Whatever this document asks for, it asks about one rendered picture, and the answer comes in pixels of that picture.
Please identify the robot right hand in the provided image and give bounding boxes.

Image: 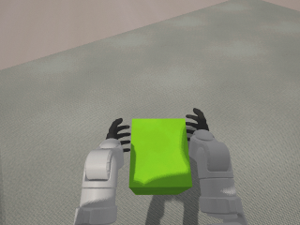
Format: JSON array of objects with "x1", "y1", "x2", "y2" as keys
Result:
[{"x1": 186, "y1": 108, "x2": 209, "y2": 141}]

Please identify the carton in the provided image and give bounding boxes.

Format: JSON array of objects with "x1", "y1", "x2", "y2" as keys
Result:
[{"x1": 128, "y1": 118, "x2": 192, "y2": 195}]

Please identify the left robot forearm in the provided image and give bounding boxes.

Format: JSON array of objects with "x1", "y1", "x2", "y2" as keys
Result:
[{"x1": 73, "y1": 138, "x2": 125, "y2": 225}]

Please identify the right robot forearm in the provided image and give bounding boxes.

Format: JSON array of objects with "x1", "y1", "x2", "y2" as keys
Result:
[{"x1": 188, "y1": 129, "x2": 248, "y2": 225}]

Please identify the robot left hand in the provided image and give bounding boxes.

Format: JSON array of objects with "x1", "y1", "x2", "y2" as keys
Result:
[{"x1": 106, "y1": 118, "x2": 131, "y2": 152}]

